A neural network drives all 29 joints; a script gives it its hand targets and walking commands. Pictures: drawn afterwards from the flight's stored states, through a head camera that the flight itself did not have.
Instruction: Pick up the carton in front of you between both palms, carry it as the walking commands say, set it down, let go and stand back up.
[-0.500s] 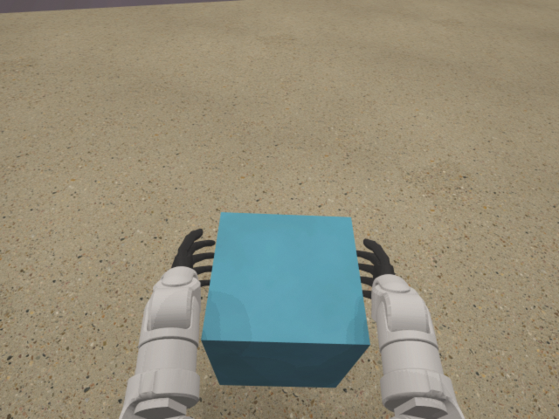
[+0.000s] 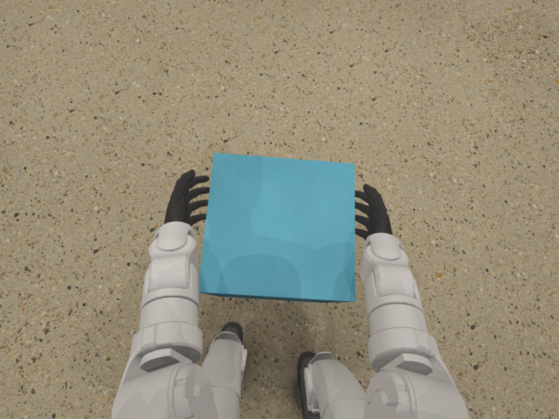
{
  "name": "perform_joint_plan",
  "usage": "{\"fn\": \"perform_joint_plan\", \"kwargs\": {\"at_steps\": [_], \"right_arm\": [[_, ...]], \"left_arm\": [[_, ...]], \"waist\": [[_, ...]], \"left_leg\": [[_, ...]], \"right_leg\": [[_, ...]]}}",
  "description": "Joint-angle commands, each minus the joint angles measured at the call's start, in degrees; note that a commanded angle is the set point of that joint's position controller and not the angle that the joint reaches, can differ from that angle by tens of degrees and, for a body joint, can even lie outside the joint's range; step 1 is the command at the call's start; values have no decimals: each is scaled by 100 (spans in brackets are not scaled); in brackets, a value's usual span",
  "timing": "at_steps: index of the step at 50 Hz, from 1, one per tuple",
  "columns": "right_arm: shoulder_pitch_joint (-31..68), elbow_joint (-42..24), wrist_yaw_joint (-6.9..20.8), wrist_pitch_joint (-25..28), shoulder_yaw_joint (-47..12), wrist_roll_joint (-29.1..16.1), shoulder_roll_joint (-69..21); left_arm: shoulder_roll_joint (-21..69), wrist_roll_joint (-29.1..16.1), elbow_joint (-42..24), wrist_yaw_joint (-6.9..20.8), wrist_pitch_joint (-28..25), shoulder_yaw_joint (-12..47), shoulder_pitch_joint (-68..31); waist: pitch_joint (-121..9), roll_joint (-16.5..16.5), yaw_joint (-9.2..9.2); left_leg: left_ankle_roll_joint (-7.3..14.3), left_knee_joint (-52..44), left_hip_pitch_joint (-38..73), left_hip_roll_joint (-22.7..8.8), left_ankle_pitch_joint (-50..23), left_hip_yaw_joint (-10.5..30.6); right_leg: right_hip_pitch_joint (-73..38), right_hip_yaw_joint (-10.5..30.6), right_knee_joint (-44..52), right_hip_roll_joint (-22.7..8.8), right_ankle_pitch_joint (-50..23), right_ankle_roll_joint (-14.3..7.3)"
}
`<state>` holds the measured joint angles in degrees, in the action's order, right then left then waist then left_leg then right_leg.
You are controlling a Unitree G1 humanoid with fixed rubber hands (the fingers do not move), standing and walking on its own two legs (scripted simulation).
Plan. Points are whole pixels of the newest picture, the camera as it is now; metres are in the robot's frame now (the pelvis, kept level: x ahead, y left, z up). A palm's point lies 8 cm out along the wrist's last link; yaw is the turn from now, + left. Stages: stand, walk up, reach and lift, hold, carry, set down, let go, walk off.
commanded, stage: set down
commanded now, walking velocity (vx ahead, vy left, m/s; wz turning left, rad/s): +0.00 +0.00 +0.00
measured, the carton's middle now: (276, 239) +0.36 +0.03 -0.16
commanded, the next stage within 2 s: none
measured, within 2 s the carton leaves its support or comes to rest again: rests again in 1.88 s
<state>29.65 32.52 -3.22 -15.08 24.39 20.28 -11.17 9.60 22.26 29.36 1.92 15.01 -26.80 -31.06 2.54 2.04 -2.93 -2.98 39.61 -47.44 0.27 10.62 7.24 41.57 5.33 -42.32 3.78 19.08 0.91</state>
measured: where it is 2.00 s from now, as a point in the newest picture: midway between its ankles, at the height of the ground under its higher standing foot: (267, 386)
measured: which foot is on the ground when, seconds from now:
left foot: down 0.00-1.00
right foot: down 0.00-1.00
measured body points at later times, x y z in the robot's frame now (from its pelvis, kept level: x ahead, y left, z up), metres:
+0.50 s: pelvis -0.05 +0.02 -0.14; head +0.19 +0.04 +0.24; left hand +0.39 +0.18 -0.22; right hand +0.42 -0.12 -0.23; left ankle +0.08 +0.15 -0.71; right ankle +0.00 -0.13 -0.71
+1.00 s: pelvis -0.07 +0.00 -0.26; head +0.24 +0.00 +0.07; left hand +0.40 +0.19 -0.38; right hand +0.46 -0.11 -0.39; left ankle +0.08 +0.15 -0.71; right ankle +0.00 -0.13 -0.71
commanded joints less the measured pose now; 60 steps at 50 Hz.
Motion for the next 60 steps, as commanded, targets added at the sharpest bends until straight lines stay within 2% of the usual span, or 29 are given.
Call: {"fn": "perform_joint_plan", "kwargs": {"at_steps": [1,3,5,7,9,13,15,18,25,35,48,60], "right_arm": [[3227,-43,1229,866,-3423,-1146,-4699],[3410,-334,1207,1004,-3817,-1419,-4682],[3551,-550,1198,1002,-4063,-1586,-4625],[3682,-632,1245,899,-4160,-1638,-4606],[3856,-565,1353,728,-4150,-1626,-4622],[4352,-118,1632,326,-3804,-1481,-4636],[4621,121,1728,175,-3570,-1425,-4578],[4954,470,1835,62,-3256,-1389,-4507],[5551,918,1858,159,-2951,-1460,-4342],[6151,936,1544,311,-3231,-1806,-4121],[6879,1144,1156,473,-3347,-1982,-3637],[7681,1575,952,626,-3425,-2171,-2966]], "left_arm": [[4891,-985,365,1078,-601,3259,-2437],[5006,-1201,-38,990,-715,3695,-2631],[5003,-1329,-347,911,-698,3964,-2767],[5045,-1375,-478,870,-583,4083,-2855],[5156,-1369,-401,864,-400,4078,-2965],[5335,-1233,119,896,24,3783,-3327],[5370,-1188,390,897,187,3593,-3522],[5384,-1178,627,865,298,3350,-3856],[5291,-1289,673,717,185,3158,-4585],[4949,-1611,485,533,26,3224,-5231],[4265,-1733,592,486,-148,2696,-5891],[3616,-1903,657,393,-319,2379,-6671]], "waist": [[-4966,-102,-55],[-6077,-197,-92],[-6773,-235,-120],[-6965,-222,-107],[-6854,-170,-67],[-6104,-110,-14],[-5883,-136,-24],[-5858,-180,-55],[-6499,-222,-91],[-7296,-89,-226],[-7226,349,-500],[-7083,467,-708]], "left_leg": [[162,1086,2787,660,-3348,-597],[124,1513,2873,624,-3904,-591],[81,1832,2738,617,-3943,-631],[29,2009,2241,649,-3378,-710],[-14,2117,1650,693,-2515,-791],[-50,2261,553,734,-717,-893],[-40,2365,242,738,-226,-897],[-33,2589,-79,741,102,-883],[-72,3368,-764,773,-141,-988],[-161,4420,-1816,820,-369,-1210],[-198,5580,-3118,764,-447,-1407],[-263,6469,-3664,633,-383,-1526]], "right_leg": [[527,-337,-249,511,-2781,219],[938,-372,-668,551,-2954,251],[1345,-434,-985,590,-2784,262],[1683,-517,-1231,623,-2373,252],[2034,-610,-1424,649,-1743,234],[2979,-757,-1712,661,-242,116],[3476,-806,-1880,672,209,61],[4061,-830,-2190,696,512,9],[4796,-880,-2998,761,443,0],[5041,-945,-3964,810,156,106],[5476,-929,-4925,786,-38,180],[5959,-931,-5786,705,104,142]]}}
